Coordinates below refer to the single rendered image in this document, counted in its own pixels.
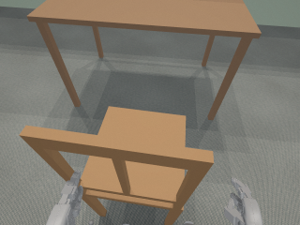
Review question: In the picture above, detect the table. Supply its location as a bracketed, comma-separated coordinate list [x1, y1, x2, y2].
[26, 0, 262, 121]

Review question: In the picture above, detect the right robot hand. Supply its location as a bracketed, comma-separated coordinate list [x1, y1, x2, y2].
[224, 177, 263, 225]

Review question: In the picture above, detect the chair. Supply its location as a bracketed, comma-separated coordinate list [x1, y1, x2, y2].
[19, 106, 214, 225]

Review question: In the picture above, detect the left robot hand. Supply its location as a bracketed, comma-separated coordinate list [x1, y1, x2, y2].
[46, 169, 83, 225]

